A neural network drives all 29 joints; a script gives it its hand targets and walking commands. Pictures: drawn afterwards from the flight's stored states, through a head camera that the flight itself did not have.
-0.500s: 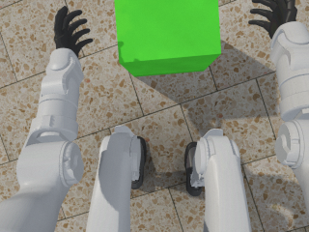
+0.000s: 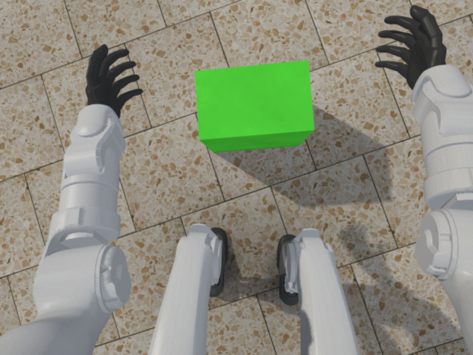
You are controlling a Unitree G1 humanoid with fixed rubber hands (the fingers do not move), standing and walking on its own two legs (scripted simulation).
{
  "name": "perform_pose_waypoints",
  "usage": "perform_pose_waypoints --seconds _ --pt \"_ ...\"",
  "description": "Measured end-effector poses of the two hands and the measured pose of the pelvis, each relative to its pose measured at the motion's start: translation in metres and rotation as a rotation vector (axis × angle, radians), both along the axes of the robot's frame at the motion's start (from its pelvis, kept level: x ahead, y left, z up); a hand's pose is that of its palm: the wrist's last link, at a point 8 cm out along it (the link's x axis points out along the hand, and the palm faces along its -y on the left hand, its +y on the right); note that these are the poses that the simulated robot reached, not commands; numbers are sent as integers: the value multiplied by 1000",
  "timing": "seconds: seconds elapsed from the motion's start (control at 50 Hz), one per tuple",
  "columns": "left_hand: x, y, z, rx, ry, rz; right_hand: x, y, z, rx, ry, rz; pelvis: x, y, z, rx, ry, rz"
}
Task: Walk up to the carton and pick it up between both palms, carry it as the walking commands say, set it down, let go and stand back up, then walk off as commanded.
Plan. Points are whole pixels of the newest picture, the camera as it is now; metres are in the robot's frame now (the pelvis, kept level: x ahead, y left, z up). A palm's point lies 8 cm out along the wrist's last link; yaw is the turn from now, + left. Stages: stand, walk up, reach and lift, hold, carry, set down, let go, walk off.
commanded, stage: set down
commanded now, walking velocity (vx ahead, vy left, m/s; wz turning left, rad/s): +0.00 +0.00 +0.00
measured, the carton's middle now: (253, 113) +0.56 +0.00 -0.45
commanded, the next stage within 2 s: let go in 0.40 s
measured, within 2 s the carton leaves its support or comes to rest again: neither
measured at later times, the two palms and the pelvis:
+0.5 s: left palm (68, 89) +0.47 +0.22 +0.00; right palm (472, 40) +0.52 -0.23 +0.01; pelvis +0.02 +0.01 +0.11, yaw -2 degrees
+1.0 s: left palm out of the picture +0.32 +0.24 +0.10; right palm out of the picture +0.36 -0.22 +0.09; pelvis +0.08 +0.01 +0.18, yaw -1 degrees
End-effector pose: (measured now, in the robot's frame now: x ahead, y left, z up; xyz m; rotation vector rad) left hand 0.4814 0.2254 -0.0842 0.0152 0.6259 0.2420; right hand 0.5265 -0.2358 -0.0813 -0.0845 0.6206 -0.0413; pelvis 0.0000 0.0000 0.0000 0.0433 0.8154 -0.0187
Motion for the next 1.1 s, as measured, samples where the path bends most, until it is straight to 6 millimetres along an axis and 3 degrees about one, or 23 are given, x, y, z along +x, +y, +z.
perform_pose_waypoints --seconds 0.3,0.4,0.54,0.68,0.82,1.1 --pt "-5 0 80 -6 15 -16 -3 -2 85 8 15 -9 18 3 83 -13 -29 -8" --pt "-6 -2 89 1 36 -31 -5 0 95 3 34 -6 20 5 98 -19 -43 -8" --pt "-16 -2 89 42 62 -79 -18 5 92 -32 55 3 26 6 108 -24 -59 -4" --pt "-59 11 105 96 125 -156 -67 5 101 -96 93 0 39 7 128 -34 -125 5" --pt "-110 22 145 97 168 -193 -116 10 136 -105 116 -15 54 8 154 -41 -268 10" --pt "-189 9 205 77 173 -199 -204 16 193 -88 123 -8 87 4 194 -42 -575 15"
